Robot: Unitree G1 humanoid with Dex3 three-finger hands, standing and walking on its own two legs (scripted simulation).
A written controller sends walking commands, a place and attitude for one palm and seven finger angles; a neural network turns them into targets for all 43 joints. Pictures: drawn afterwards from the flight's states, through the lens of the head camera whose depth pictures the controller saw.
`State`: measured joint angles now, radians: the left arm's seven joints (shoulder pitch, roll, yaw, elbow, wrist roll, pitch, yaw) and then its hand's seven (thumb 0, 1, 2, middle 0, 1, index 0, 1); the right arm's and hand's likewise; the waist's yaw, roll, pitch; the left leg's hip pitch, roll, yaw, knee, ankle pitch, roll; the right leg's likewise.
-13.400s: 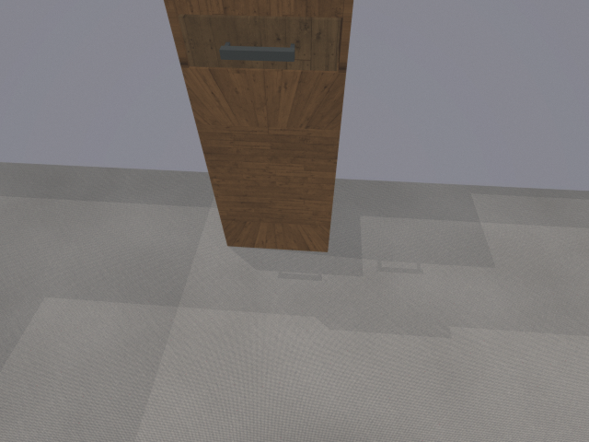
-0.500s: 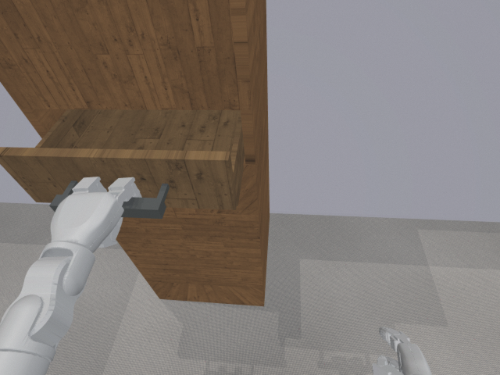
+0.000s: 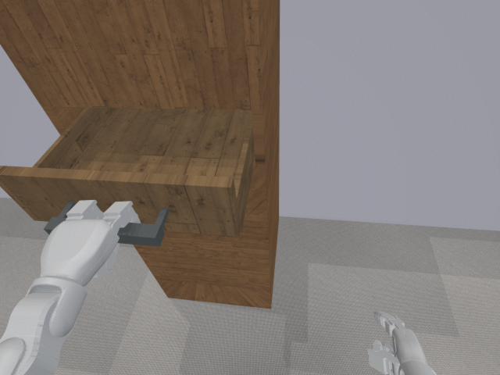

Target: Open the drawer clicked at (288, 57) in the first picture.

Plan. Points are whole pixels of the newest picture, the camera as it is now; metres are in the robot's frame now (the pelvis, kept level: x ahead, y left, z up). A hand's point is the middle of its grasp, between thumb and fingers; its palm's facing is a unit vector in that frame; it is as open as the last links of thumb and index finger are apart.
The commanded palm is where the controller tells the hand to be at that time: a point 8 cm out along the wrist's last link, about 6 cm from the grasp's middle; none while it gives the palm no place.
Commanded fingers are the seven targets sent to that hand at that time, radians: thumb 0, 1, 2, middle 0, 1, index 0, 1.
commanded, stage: pull the drawer open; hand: left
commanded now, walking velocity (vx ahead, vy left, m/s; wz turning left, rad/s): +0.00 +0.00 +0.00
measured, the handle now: (110, 220) +0.31 +0.26 +0.11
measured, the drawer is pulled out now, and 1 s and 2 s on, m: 0.18 0.29 0.30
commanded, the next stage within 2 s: open the thumb to release the handle in 1.24 s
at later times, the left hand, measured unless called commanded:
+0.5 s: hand (86, 296) +0.20 +0.25 +0.09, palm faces +0.01 -0.09 -1.00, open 5.9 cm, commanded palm +0.16 +0.26 +0.15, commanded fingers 0.00 0.90 0.90 -0.40 -1.35 -0.40 -1.35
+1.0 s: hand (66, 336) +0.15 +0.25 +0.09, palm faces +0.00 -0.09 -1.00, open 5.9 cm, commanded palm +0.10 +0.26 +0.15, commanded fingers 0.00 0.90 0.90 -0.40 -1.35 -0.40 -1.35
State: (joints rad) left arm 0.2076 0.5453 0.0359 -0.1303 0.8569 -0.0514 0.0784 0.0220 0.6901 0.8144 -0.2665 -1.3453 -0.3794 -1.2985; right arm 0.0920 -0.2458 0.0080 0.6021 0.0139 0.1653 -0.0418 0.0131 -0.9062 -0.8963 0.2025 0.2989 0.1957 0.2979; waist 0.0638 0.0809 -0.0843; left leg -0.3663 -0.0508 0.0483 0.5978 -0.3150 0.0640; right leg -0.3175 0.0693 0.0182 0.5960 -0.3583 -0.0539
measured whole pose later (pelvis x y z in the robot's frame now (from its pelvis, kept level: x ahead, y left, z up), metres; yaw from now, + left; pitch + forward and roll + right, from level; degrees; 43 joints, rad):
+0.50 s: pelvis +0.01 +0.00 +0.00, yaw -1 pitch +6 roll +0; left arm 0.54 0.56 0.11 -0.37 0.83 -0.06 0.14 0.02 0.69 0.79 -0.27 -1.34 -0.38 -1.30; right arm 0.12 -0.28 0.00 0.57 0.01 0.16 -0.02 0.01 -0.91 -0.90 0.20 0.30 0.20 0.30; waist 0.07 0.08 -0.10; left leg -0.38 -0.04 0.06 0.62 -0.34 0.07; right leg -0.33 0.08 0.03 0.61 -0.37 -0.05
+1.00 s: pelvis -0.01 +0.01 +0.00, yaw -1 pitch +4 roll -1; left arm 0.74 0.57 0.13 -0.48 0.82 -0.07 0.19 0.03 0.69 0.79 -0.27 -1.32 -0.39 -1.30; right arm 0.13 -0.28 0.02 0.53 0.01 0.16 -0.01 0.01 -0.90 -0.90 0.20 0.30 0.20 0.30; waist 0.08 0.09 -0.11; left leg -0.39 -0.03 0.07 0.65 -0.34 0.07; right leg -0.34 0.09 0.03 0.62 -0.36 -0.04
